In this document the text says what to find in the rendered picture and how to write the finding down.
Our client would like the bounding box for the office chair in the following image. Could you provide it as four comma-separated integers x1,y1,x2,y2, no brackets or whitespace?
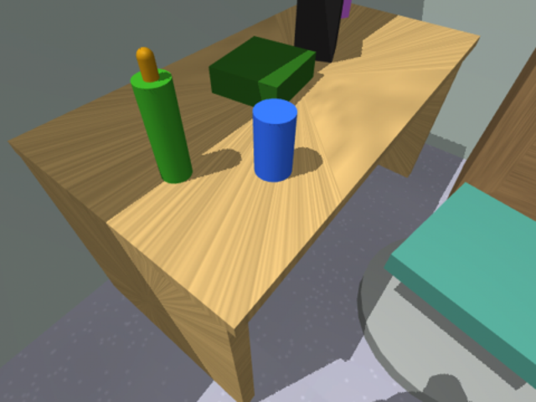
357,182,536,402

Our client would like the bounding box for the desk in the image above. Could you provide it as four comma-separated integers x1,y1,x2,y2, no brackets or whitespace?
8,3,481,402

